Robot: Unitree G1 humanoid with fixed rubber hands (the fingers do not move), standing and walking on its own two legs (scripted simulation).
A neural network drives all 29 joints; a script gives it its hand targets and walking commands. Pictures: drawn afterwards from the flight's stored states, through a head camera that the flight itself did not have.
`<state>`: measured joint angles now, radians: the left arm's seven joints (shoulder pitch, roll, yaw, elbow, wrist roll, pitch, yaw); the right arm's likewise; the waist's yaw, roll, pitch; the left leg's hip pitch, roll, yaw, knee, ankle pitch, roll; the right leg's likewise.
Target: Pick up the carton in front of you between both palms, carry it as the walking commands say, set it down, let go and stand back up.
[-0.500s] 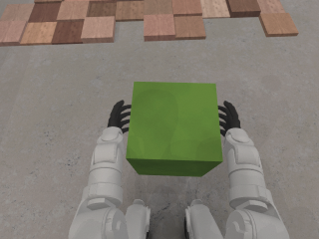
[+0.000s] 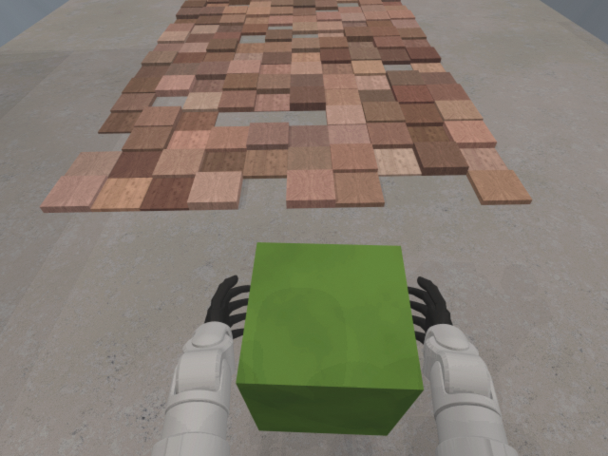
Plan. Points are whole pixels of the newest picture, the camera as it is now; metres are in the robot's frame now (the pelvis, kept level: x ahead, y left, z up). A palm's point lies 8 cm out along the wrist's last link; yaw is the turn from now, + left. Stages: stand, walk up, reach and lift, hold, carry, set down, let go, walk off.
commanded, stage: reach and lift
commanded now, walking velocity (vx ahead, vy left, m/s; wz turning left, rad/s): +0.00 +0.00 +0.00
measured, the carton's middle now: (325, 344) +0.32 +0.00 -0.06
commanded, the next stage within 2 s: hold in 1.04 s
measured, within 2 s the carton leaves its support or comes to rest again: neither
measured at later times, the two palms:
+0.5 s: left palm (215, 325) +0.29 +0.15 +0.04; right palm (443, 329) +0.29 -0.15 +0.04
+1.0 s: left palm (213, 320) +0.30 +0.15 +0.05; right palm (444, 322) +0.30 -0.15 +0.05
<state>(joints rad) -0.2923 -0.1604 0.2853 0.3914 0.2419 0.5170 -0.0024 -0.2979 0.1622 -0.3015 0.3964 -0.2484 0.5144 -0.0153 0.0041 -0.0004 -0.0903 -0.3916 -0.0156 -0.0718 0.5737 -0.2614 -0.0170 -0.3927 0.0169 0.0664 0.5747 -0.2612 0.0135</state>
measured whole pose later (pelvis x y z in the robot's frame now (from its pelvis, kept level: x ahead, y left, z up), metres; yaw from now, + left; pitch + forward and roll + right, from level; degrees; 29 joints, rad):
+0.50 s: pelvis -0.01 +0.00 +0.01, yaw +0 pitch -4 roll +0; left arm -0.33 -0.17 0.31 0.36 0.30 0.62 -0.03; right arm -0.34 0.17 -0.32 0.37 -0.31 0.61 0.01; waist 0.01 0.00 0.03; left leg -0.17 -0.01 -0.07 0.45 -0.21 -0.02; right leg -0.17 0.01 0.07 0.45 -0.21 0.01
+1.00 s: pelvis +0.01 +0.00 +0.02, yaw +0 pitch -6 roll +0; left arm -0.25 -0.15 0.21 0.25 0.28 0.69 -0.02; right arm -0.25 0.15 -0.22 0.27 -0.28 0.68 0.00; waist 0.01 0.00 0.03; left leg -0.07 -0.01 -0.07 0.37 -0.20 -0.02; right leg -0.08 0.01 0.07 0.37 -0.20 0.01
